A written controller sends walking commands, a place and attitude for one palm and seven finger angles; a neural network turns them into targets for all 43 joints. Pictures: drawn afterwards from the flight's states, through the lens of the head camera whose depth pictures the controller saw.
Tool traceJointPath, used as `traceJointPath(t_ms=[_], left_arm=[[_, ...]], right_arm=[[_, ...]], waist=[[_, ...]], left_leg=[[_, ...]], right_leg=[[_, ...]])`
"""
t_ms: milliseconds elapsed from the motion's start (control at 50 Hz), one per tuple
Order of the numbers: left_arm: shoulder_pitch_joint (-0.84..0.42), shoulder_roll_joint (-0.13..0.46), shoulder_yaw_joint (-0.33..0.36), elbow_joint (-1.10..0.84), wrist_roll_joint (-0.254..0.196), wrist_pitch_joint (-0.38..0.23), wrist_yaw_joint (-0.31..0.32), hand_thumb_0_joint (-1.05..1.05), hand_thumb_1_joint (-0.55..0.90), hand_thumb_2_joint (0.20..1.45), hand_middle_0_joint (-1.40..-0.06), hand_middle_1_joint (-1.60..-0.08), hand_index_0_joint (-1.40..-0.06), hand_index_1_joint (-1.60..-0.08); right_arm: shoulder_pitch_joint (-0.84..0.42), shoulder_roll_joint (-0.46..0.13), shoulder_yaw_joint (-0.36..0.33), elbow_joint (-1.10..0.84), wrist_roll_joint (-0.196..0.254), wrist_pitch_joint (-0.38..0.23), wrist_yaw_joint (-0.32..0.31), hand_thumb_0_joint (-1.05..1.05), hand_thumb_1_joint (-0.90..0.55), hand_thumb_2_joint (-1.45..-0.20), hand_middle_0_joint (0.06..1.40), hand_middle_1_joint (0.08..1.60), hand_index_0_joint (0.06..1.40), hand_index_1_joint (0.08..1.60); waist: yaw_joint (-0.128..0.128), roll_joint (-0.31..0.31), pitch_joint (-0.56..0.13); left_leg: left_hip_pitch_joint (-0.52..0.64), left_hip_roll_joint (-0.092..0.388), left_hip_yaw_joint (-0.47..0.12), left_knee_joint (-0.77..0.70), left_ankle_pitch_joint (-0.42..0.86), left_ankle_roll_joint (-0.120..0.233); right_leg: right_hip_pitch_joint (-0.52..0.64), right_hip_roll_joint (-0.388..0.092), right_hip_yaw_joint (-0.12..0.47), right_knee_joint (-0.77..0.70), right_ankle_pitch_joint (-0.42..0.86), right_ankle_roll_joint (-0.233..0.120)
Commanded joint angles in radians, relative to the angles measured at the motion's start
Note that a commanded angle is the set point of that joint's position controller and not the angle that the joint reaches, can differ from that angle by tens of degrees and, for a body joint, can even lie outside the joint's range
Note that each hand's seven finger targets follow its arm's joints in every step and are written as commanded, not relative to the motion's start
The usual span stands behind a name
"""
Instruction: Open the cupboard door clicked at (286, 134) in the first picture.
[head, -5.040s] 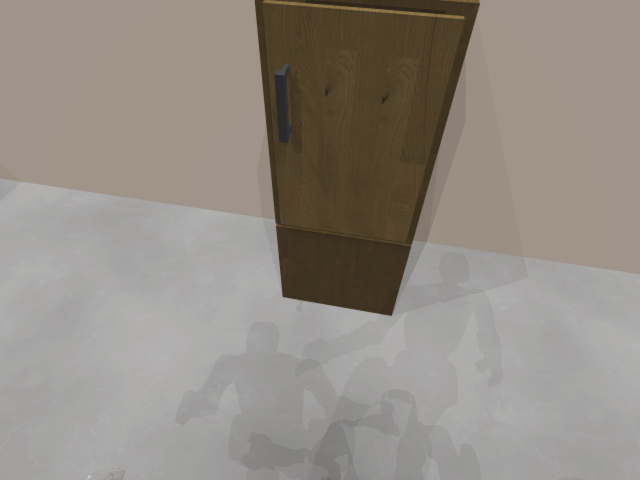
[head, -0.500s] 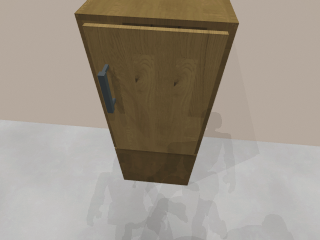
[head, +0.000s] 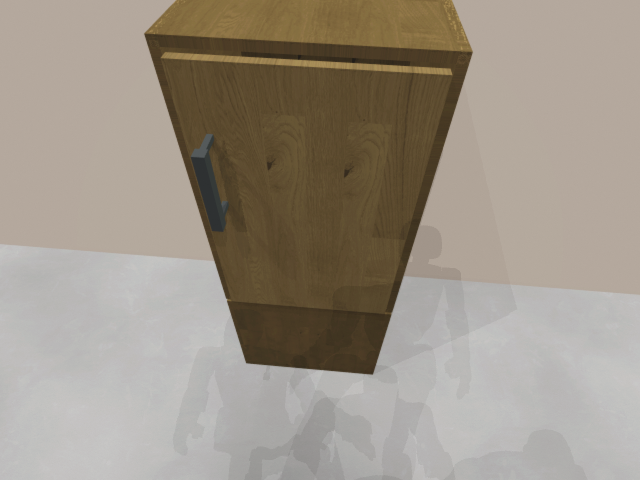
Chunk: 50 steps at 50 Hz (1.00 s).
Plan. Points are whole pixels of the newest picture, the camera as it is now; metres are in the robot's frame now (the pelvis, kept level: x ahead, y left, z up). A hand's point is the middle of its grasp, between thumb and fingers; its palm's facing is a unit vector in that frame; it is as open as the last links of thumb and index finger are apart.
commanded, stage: look again from close up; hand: left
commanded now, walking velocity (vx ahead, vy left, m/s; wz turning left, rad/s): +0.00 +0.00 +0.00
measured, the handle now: (213, 185) +0.52 +0.21 +0.06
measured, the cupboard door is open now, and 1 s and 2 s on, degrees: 0 0 0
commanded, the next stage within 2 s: raise the hand with hooked fingers in 0.30 s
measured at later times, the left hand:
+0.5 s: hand out of the picture +0.09 +0.21 -0.11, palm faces +0.24 -0.95 -0.21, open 7.4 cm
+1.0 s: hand (131, 468) +0.14 +0.23 -0.02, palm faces +0.01 -1.00 -0.05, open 9.7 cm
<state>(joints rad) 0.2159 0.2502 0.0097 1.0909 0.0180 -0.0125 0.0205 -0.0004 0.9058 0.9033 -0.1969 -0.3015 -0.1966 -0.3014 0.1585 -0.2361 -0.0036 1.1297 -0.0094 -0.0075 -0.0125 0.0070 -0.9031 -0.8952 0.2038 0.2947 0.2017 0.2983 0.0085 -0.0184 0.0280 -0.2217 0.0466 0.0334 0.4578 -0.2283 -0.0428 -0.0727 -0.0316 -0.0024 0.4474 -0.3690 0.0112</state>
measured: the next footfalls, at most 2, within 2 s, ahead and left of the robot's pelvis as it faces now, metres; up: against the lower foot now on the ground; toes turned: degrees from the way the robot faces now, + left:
none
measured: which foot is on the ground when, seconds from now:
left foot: down 0.00-1.00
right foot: down 0.00-1.00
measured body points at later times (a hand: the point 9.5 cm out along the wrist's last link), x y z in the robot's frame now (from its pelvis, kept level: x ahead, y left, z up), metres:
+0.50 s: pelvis -0.01 +0.00 +0.00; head +0.01 +0.00 +0.45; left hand +0.07 +0.26 -0.09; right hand +0.07 -0.25 -0.14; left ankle +0.01 +0.15 -0.74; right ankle -0.08 -0.12 -0.73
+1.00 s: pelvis -0.08 +0.00 -0.08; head -0.03 +0.02 +0.37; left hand +0.13 +0.28 -0.02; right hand +0.12 -0.23 -0.15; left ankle +0.01 +0.15 -0.74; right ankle -0.08 -0.12 -0.74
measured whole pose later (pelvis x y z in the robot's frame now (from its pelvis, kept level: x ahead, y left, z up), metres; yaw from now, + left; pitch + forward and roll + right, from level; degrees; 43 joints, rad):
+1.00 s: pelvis -0.08 +0.00 -0.08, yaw +1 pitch +10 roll -3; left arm 0.30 0.28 0.25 0.09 -0.31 -0.39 -0.39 0.01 0.40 0.69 -0.23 -0.62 -0.23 -0.62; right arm 0.22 -0.23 0.00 0.58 0.03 -0.24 -0.09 0.01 -0.90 -0.90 0.20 0.29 0.20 0.30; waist 0.03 0.02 -0.10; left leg -0.89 0.08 -0.07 1.11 -0.39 -0.04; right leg -0.70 0.00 -0.09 1.10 -0.57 0.00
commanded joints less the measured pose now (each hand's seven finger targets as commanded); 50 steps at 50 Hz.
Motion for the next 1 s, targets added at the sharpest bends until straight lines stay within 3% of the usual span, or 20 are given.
traceJointPath(t_ms=[0,360,380,400,420,440,460,480,500,520,540,580,620,640,680,740,780,860,940,980], left_arm=[[0.038,0.153,0.031,-0.036,-0.002,-0.013,0.007,0.0,0.9,0.9,-0.2,-0.3,-0.2,-0.3],[0.073,0.122,0.026,-0.017,-0.002,-0.013,0.009,0.0,0.9,0.9,-0.2,-0.3,-0.2,-0.3],[0.169,0.05,0.01,-0.005,0.008,-0.032,0.055,0.0,0.9,0.9,-0.2,-0.3,-0.2,-0.3],[-0.593,0.373,0.23,-1.507,-0.185,-0.256,0.036,0.0,0.877,0.89,-0.202,-0.315,-0.202,-0.315],[-0.068,0.279,0.213,-1.24,-0.112,-0.221,0.06,0.0,0.853,0.88,-0.203,-0.33,-0.203,-0.33],[0.179,0.031,0.094,-1.119,-0.156,-0.106,0.077,0.0,0.83,0.87,-0.205,-0.345,-0.205,-0.345],[0.15,-0.04,0.093,-1.076,-0.18,-0.111,0.051,0.0,0.807,0.86,-0.207,-0.36,-0.207,-0.36],[0.058,0.022,0.148,-1.097,-0.192,-0.159,0.025,0.0,0.783,0.85,-0.208,-0.375,-0.208,-0.375],[0.07,0.067,0.214,-1.012,-0.196,-0.221,-0.005,0.0,0.76,0.84,-0.21,-0.39,-0.21,-0.39],[0.135,0.032,0.235,-0.894,-0.205,-0.291,-0.053,0.0,0.737,0.83,-0.212,-0.405,-0.212,-0.405],[0.244,0.012,0.25,-0.812,-0.205,-0.357,-0.116,0.0,0.713,0.82,-0.213,-0.42,-0.213,-0.42],[0.337,-0.03,0.233,-0.794,-0.24,-0.506,-0.255,0.0,0.667,0.8,-0.217,-0.45,-0.217,-0.45],[0.263,0.025,0.252,-0.825,-0.282,-0.614,-0.396,0.0,0.62,0.78,-0.22,-0.48,-0.22,-0.48],[0.251,0.073,0.284,-0.791,-0.309,-0.628,-0.476,0.0,0.597,0.77,-0.222,-0.495,-0.222,-0.495],[0.181,0.141,0.349,-0.908,-0.374,-0.583,-0.533,0.0,0.55,0.75,-0.225,-0.525,-0.225,-0.525],[0.037,0.186,0.395,-1.089,-0.422,-0.5,-0.502,0.0,0.48,0.72,-0.23,-0.57,-0.23,-0.57],[-0.024,0.174,0.366,-1.201,-0.403,-0.492,-0.452,0.0,0.433,0.7,-0.233,-0.6,-0.233,-0.6],[-0.143,0.175,0.288,-1.32,-0.344,-0.498,-0.398,0.0,0.34,0.66,-0.24,-0.66,-0.24,-0.66],[-0.077,0.198,0.302,-1.199,-0.346,-0.416,-0.423,0.0,0.247,0.62,-0.247,-0.72,-0.247,-0.72],[-0.029,0.221,0.331,-1.198,-0.352,-0.371,-0.429,0.0,0.2,0.6,-0.25,-0.75,-0.25,-0.75]], right_arm=[[-0.004,-0.141,-0.021,-0.051,-0.003,-0.02,-0.014,0.0,-0.9,-0.9,0.2,0.3,0.2,0.3],[0.015,-0.114,-0.022,-0.033,-0.001,-0.02,-0.017,0.0,-0.9,-0.9,0.2,0.3,0.2,0.3],[-0.02,-0.086,-0.021,-0.114,0.006,-0.018,-0.007,0.0,-0.9,-0.9,0.2,0.3,0.2,0.3],[0.048,-0.208,-0.048,-0.401,0.047,-0.162,-0.057,0.0,-0.9,-0.9,0.2,0.3,0.2,0.3],[0.016,-0.14,-0.036,-0.378,0.04,-0.254,-0.096,0.0,-0.9,-0.9,0.2,0.3,0.2,0.3],[0.005,-0.083,-0.05,-0.38,0.059,-0.277,-0.094,0.0,-0.9,-0.9,0.2,0.3,0.2,0.3],[0.042,-0.096,-0.059,-0.371,0.068,-0.278,-0.084,0.0,-0.9,-0.9,0.2,0.3,0.2,0.3],[0.015,-0.121,-0.077,-0.421,0.052,-0.28,-0.086,0.0,-0.9,-0.9,0.2,0.3,0.2,0.3],[0.021,-0.137,-0.088,-0.431,0.036,-0.277,-0.091,0.0,-0.9,-0.9,0.2,0.3,0.2,0.3],[0.014,-0.128,-0.089,-0.451,0.025,-0.275,-0.09,0.0,-0.9,-0.9,0.2,0.3,0.2,0.3],[0.002,-0.119,-0.097,-0.479,0.027,-0.279,-0.076,0.0,-0.9,-0.9,0.2,0.3,0.2,0.3],[-0.037,-0.115,-0.108,-0.534,0.009,-0.285,-0.044,0.0,-0.9,-0.9,0.2,0.3,0.2,0.3],[-0.062,-0.124,-0.111,-0.597,0.019,-0.297,-0.022,0.0,-0.9,-0.9,0.2,0.3,0.2,0.3],[-0.05,-0.135,-0.107,-0.623,0.03,-0.301,-0.015,0.0,-0.9,-0.9,0.2,0.3,0.2,0.3],[-0.062,-0.141,-0.104,-0.703,0.043,-0.296,-0.026,0.0,-0.9,-0.9,0.2,0.3,0.2,0.3],[-0.037,-0.135,-0.091,-0.755,0.047,-0.281,-0.055,0.0,-0.9,-0.9,0.2,0.3,0.2,0.3],[-0.005,-0.121,-0.081,-0.748,0.047,-0.277,-0.068,0.0,-0.9,-0.9,0.2,0.3,0.2,0.3],[0.032,-0.127,-0.062,-0.715,0.039,-0.286,-0.095,0.0,-0.9,-0.9,0.2,0.3,0.2,0.3],[0.028,-0.137,-0.046,-0.691,0.046,-0.296,-0.104,0.0,-0.9,-0.9,0.2,0.3,0.2,0.3],[0.025,-0.135,-0.045,-0.7,0.05,-0.297,-0.102,0.0,-0.9,-0.9,0.2,0.3,0.2,0.3]], waist=[[0.001,0.006,-0.027],[0.003,0.011,-0.008],[0.016,0.021,0.074],[-0.091,0.16,-0.414],[0.006,0.334,-0.424],[-0.016,0.276,-0.305],[-0.047,0.135,-0.184],[-0.059,0.032,-0.081],[-0.077,-0.114,-0.065],[-0.055,-0.184,-0.04],[-0.001,-0.111,-0.041],[0.049,-0.155,-0.177],[0.042,-0.086,-0.238],[0.041,-0.044,-0.249],[0.048,-0.002,-0.342],[0.03,-0.018,-0.355],[0.004,0.066,-0.335],[-0.05,0.095,-0.308],[-0.038,0.11,-0.261],[-0.015,0.118,-0.307]], left_leg=[[0.089,0.062,-0.049,-0.033,0.285,0.057],[0.088,0.061,-0.054,-0.042,0.275,0.056],[0.003,0.047,0.009,0.185,0.234,0.031],[0.275,-0.054,0.013,0.036,0.418,0.079],[0.406,-0.005,-0.005,-0.007,0.578,0.092],[0.3,-0.001,-0.014,0.013,0.574,0.08],[0.207,-0.003,-0.017,0.059,0.489,0.072],[0.059,-0.025,-0.021,0.107,0.315,0.067],[-0.039,-0.034,-0.018,0.157,0.214,0.067],[-0.146,-0.041,-0.027,0.205,0.159,0.06],[-0.207,-0.053,-0.018,0.256,0.173,0.049],[-0.319,-0.052,-0.008,0.364,0.151,0.036],[-0.407,-0.056,-0.005,0.449,0.068,0.033],[-0.434,-0.057,-0.011,0.485,0.047,0.036],[-0.458,-0.066,0.013,0.515,-0.02,0.048],[-0.452,-0.047,-0.01,0.518,-0.083,0.061],[-0.417,-0.031,-0.021,0.518,-0.087,0.067],[-0.395,-0.013,-0.057,0.513,-0.116,0.076],[-0.405,-0.017,-0.073,0.475,-0.15,0.072],[-0.373,-0.021,-0.066,0.446,-0.135,0.071]], right_leg=[[-0.09,-0.083,0.043,-0.077,0.364,-0.03],[-0.094,-0.081,0.037,-0.095,0.339,-0.028],[-0.168,-0.13,0.138,-0.137,0.659,0.021],[-0.065,-0.036,-0.015,0.027,0.747,-0.033],[-0.13,0.023,-0.063,0.146,0.509,-0.044],[-0.22,0.035,-0.117,0.159,0.287,-0.024],[-0.281,0.033,-0.114,0.114,0.282,-0.014],[-0.335,0.033,-0.118,0.085,0.299,-0.005],[-0.412,0.034,-0.118,0.099,0.275,0.003],[-0.485,0.042,-0.125,0.155,0.234,0.006],[-0.503,0.04,-0.118,0.219,0.265,-0.006],[-0.552,0.044,-0.101,0.364,0.275,-0.011],[-0.609,0.03,-0.056,0.428,0.208,-0.015],[-0.617,0.018,-0.013,0.446,0.201,-0.019],[-0.597,0.0,0.055,0.407,0.075,-0.005],[-0.638,0.029,0.045,0.395,-0.088,-0.001],[-0.67,0.035,0.045,0.388,-0.1,-0.007],[-0.733,0.061,0.007,0.412,-0.104,-0.018],[-0.718,0.067,-0.01,0.381,-0.134,-0.022],[-0.672,0.06,-0.012,0.359,-0.129,-0.019]])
